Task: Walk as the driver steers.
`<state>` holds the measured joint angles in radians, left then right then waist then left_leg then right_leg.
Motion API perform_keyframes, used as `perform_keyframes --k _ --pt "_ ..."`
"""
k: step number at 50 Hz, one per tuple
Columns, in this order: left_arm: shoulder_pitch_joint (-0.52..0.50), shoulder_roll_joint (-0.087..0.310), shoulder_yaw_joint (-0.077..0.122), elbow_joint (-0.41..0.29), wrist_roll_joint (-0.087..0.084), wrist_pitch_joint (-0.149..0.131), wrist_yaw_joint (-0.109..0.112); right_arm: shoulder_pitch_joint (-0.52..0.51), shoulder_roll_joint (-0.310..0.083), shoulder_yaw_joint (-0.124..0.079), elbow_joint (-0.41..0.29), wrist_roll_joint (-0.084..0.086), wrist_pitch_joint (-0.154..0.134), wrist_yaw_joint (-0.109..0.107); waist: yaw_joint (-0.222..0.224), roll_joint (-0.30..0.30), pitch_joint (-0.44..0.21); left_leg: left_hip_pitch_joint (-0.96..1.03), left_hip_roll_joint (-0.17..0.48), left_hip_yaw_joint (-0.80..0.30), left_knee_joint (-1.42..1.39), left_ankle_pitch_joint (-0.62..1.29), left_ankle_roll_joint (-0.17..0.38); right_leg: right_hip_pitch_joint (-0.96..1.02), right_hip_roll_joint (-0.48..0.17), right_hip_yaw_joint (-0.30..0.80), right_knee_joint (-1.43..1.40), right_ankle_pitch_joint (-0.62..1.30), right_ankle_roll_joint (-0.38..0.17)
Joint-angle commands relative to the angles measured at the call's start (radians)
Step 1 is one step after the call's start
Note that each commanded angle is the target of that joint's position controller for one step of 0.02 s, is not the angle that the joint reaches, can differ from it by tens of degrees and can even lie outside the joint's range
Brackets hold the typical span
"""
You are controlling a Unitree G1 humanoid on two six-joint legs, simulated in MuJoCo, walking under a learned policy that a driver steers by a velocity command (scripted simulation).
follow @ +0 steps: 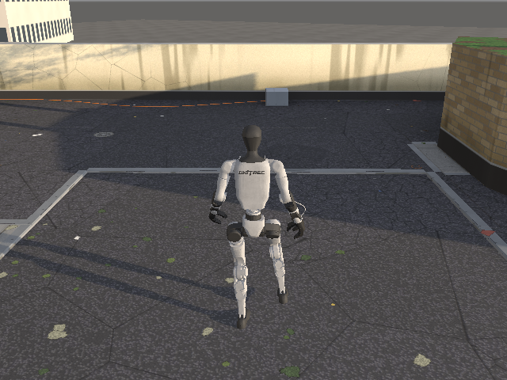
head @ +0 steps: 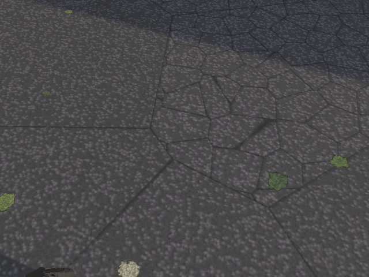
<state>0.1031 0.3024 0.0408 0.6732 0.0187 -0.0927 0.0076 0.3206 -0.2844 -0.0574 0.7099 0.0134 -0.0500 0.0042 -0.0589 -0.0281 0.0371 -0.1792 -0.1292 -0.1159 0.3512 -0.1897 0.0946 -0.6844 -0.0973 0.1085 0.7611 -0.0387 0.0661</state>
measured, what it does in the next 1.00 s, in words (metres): walks ahead: right foot, then left foot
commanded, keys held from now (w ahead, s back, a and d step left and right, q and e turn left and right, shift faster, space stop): w+q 0.06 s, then w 0.94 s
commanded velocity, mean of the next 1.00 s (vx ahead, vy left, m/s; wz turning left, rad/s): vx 0.50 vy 0.00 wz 0.17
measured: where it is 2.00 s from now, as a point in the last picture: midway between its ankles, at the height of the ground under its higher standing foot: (149, 134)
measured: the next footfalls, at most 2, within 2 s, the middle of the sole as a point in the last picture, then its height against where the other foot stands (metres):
right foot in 0.16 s outside the picture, level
left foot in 0.66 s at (139, 264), level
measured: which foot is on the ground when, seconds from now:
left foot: down 0.00-0.18, up 0.20-0.64, down 0.66-1.00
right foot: up 0.00-0.14, down 0.16-0.68, up 0.70-1.00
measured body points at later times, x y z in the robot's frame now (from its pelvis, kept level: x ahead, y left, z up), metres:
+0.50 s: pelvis +0.27 -0.04 +0.00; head +0.30 -0.04 +0.45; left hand +0.24 +0.24 -0.12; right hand +0.51 -0.25 -0.09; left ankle +0.39 +0.14 -0.69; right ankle +0.24 -0.15 -0.75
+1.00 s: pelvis +0.53 +0.06 +0.00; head +0.55 +0.07 +0.45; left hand +0.67 +0.34 -0.10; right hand +0.60 -0.22 -0.11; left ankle +0.47 +0.14 -0.75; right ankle +0.72 -0.09 -0.68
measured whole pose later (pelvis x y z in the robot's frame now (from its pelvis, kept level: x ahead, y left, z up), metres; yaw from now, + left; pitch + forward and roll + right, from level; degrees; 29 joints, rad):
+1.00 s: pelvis +0.53 +0.06 +0.00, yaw +8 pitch +1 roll +1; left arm 0.12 0.30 0.04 0.75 0.00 -0.07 -0.01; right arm 0.37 -0.27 -0.05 0.81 0.00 -0.08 0.02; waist -0.07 -0.05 0.02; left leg -0.07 -0.08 0.03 0.23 -0.19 0.07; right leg -0.67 -0.12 0.05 0.76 -0.01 0.02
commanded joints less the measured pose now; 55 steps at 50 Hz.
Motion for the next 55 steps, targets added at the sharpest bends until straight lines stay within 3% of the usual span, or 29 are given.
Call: perform_keyframes --k 1,3,6,7,8,9,10,11,12,13,14,15,17,22,27,30,32,33,34,35,36,37,38,39,40,42,45,50,55 --pt "-0.094 0.049 0.008 -0.076 -0.013 -0.019 -0.010 0.001 -0.178 -0.050 -0.053 0.011 -0.007 -0.015 -0.012 0.092 -0.030 -0.131 0.205 -0.172 -0.107 0.087 0.133 0.193 0.076 -0.050 -0.155 0.148 0.011" --pt "-0.125 0.071 0.016 -0.088 -0.022 -0.026 -0.018 0.029 -0.173 -0.050 -0.040 0.016 0.001 -0.017 -0.018 0.103 -0.031 -0.064 0.226 -0.230 -0.055 0.052 0.126 0.197 0.086 -0.026 -0.219 0.117 0.002" --pt "-0.089 0.101 0.030 -0.079 -0.024 -0.038 -0.031 0.042 -0.156 -0.045 -0.026 0.007 0.009 -0.020 0.004 0.142 -0.046 0.042 0.272 -0.293 0.034 0.083 0.105 0.241 0.083 -0.027 -0.268 0.016 -0.040" --pt "-0.039 0.105 0.037 -0.066 -0.023 -0.042 -0.030 0.035 -0.146 -0.043 -0.025 0.006 0.012 -0.018 0.035 0.153 -0.055 0.047 0.263 -0.293 0.073 0.128 0.091 0.311 0.089 -0.049 -0.304 -0.005 -0.065" --pt "0.045 0.129 0.050 -0.048 -0.014 -0.046 -0.024 0.038 -0.116 -0.032 -0.027 0.001 0.010 -0.015 0.075 0.145 -0.108 0.033 0.218 -0.262 0.173 0.206 0.063 0.453 0.075 -0.049 -0.326 -0.016 -0.103" --pt "0.189 0.178 0.064 -0.036 0.000 -0.049 -0.016 0.039 -0.066 -0.011 -0.043 -0.011 0.006 -0.011 0.138 0.057 -0.239 -0.068 0.164 -0.188 0.431 0.115 0.026 0.691 -0.077 0.098 -0.303 -0.029 -0.174" --pt "0.300 0.264 0.091 0.016 0.003 -0.034 -0.020 0.182 -0.016 0.006 -0.049 0.017 -0.005 -0.011 0.100 -0.261 -0.355 -0.423 0.015 -0.046 0.760 -0.272 -0.053 1.016 -0.275 0.534 -0.374 -0.243 -0.351" --pt "0.318 0.180 0.075 0.022 -0.028 -0.030 -0.030 0.161 -0.100 -0.005 -0.037 0.025 -0.011 -0.015 0.129 -0.216 -0.302 -0.577 0.062 -0.077 0.895 -0.378 -0.065 1.012 -0.303 0.689 -0.456 -0.484 -0.354" --pt "0.274 0.124 0.058 0.016 -0.030 -0.026 -0.027 0.042 -0.155 -0.021 -0.051 0.023 -0.012 -0.015 0.153 -0.111 -0.166 -0.621 0.099 -0.080 0.935 -0.290 -0.065 0.902 -0.261 0.560 -0.473 -0.486 -0.311" --pt "0.222 0.108 0.049 0.006 -0.017 -0.019 -0.026 -0.031 -0.146 -0.018 -0.069 0.011 -0.012 -0.016 0.139 -0.042 -0.103 -0.603 0.134 -0.039 0.919 -0.222 -0.068 0.796 -0.218 0.440 -0.483 -0.379 -0.286" --pt "0.189 0.089 0.041 0.011 -0.013 -0.014 -0.025 -0.077 -0.133 -0.018 -0.084 -0.004 -0.017 -0.012 0.122 -0.022 -0.044 -0.595 0.162 -0.021 0.860 -0.174 -0.070 0.707 -0.180 0.357 -0.506 -0.266 -0.286" --pt "0.173 0.075 0.034 0.013 -0.006 -0.015 -0.023 -0.076 -0.117 -0.019 -0.087 -0.006 -0.019 -0.007 0.095 -0.049 -0.034 -0.547 0.193 -0.009 0.812 -0.137 -0.071 0.649 -0.150 0.296 -0.525 -0.181 -0.275" --pt "0.171 0.065 0.030 0.025 -0.014 -0.017 -0.025 -0.055 -0.082 -0.012 -0.078 -0.002 -0.016 -0.001 0.074 -0.079 -0.040 -0.493 0.207 0.025 0.738 -0.121 -0.081 0.599 -0.116 0.217 -0.557 -0.078 -0.279" --pt "0.204 0.131 0.046 0.066 -0.030 -0.010 -0.018 -0.188 -0.030 0.013 -0.110 -0.010 -0.023 0.008 0.104 -0.052 -0.016 -0.464 0.219 0.073 0.436 0.068 -0.104 0.561 -0.100 0.077 -0.610 0.054 -0.286" --pt "0.283 0.152 0.047 0.117 -0.043 0.007 -0.017 -0.325 -0.041 0.012 -0.141 0.005 -0.033 0.025 0.148 -0.052 0.009 -0.374 0.182 0.097 0.238 0.215 -0.097 0.586 -0.111 0.027 -0.594 0.054 -0.257" --pt "0.299 0.169 0.053 0.138 -0.047 0.022 -0.012 -0.351 -0.064 0.004 -0.159 0.007 -0.038 0.036 0.130 -0.059 0.019 -0.352 0.171 0.097 0.178 0.142 -0.060 0.662 -0.151 0.038 -0.549 0.103 -0.234" --pt "0.277 0.182 0.055 0.141 -0.048 0.032 -0.006 -0.245 -0.100 -0.016 -0.131 0.000 -0.040 0.033 0.055 -0.055 -0.041 -0.177 0.135 0.133 0.124 0.117 -0.023 0.670 -0.127 -0.003 -0.416 0.323 -0.203" --pt "0.280 0.160 0.046 0.139 -0.043 0.034 -0.004 -0.106 -0.143 -0.039 -0.089 -0.005 -0.037 0.025 -0.008 -0.035 -0.133 0.030 0.134 0.135 0.121 0.124 0.007 0.614 -0.078 -0.046 -0.245 0.394 -0.177" --pt "0.275 0.105 0.022 0.107 -0.014 0.031 -0.001 0.082 -0.220 -0.060 -0.059 -0.017 -0.032 0.012 -0.077 0.088 -0.289 0.326 0.329 -0.082 0.152 0.157 0.075 0.416 -0.018 -0.094 0.073 0.135 -0.136" --pt "0.392 0.005 -0.007 0.092 -0.022 0.011 -0.004 0.108 -0.280 -0.068 -0.045 -0.019 -0.026 0.018 -0.011 0.348 -0.386 0.566 0.517 -0.534 0.026 -0.084 0.220 0.058 0.146 -0.090 0.380 -0.502 -0.080" --pt "0.338 0.110 0.016 0.104 -0.042 -0.004 -0.010 0.103 -0.189 -0.046 -0.046 -0.004 -0.025 0.020 -0.047 0.244 -0.334 0.525 0.500 -0.591 -0.039 -0.227 0.206 -0.057 0.096 0.009 0.492 -0.535 -0.085" --pt "0.250 0.147 0.028 0.078 -0.058 -0.013 -0.016 0.041 -0.156 -0.032 -0.049 -0.001 -0.027 0.019 -0.037 0.190 -0.199 0.411 0.467 -0.447 -0.053 -0.186 0.171 -0.109 0.050 -0.011 0.496 -0.443 -0.094" --pt "0.203 0.135 0.026 0.073 -0.050 -0.015 -0.013 -0.018 -0.139 -0.026 -0.054 -0.008 -0.029 0.021 -0.011 0.116 -0.132 0.288 0.423 -0.342 -0.072 -0.071 0.152 -0.077 0.011 -0.033 0.458 -0.355 -0.091" --pt "0.181 0.126 0.029 0.069 -0.034 -0.013 -0.011 -0.062 -0.119 -0.021 -0.055 -0.016 -0.031 0.025 0.016 0.097 -0.086 0.190 0.391 -0.273 -0.098 0.033 0.146 -0.044 -0.013 -0.039 0.406 -0.300 -0.084" --pt "0.196 0.113 0.030 0.074 -0.030 -0.005 -0.013 -0.086 -0.100 -0.015 -0.056 -0.024 -0.035 0.027 0.048 0.110 -0.077 0.123 0.365 -0.223 -0.125 0.109 0.142 0.013 -0.033 -0.032 0.378 -0.262 -0.079" --pt "0.219 0.075 0.024 0.083 -0.029 0.014 -0.012 -0.093 -0.098 -0.017 -0.041 -0.017 -0.048 0.028 0.074 0.116 -0.075 0.056 0.349 -0.158 -0.169 0.187 0.155 0.063 -0.039 -0.042 0.332 -0.231 -0.063" --pt "0.132 0.059 0.019 0.054 -0.018 0.026 -0.008 -0.066 -0.127 -0.026 -0.007 -0.013 -0.055 0.018 0.067 0.085 -0.027 0.029 0.342 -0.085 -0.213 0.246 0.163 0.010 -0.045 -0.047 0.202 -0.111 -0.038" --pt "-0.042 0.029 0.004 0.012 -0.024 0.010 -0.026 0.008 -0.156 -0.030 0.045 -0.003 -0.043 0.003 0.006 0.076 0.014 0.041 0.301 0.018 -0.227 0.229 0.115 0.059 -0.005 -0.081 -0.101 0.140 -0.045" --pt "-0.169 0.042 0.003 -0.041 -0.034 -0.001 -0.053 0.094 -0.172 -0.033 0.107 0.005 -0.020 -0.003 -0.026 0.078 0.043 0.195 0.365 0.000 -0.165 0.256 0.103 0.031 0.024 -0.082 -0.225 0.086 -0.081"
